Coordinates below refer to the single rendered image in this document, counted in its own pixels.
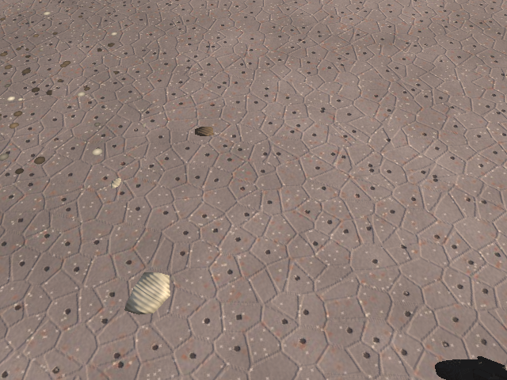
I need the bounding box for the right robot hand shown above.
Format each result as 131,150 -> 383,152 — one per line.
435,356 -> 507,380

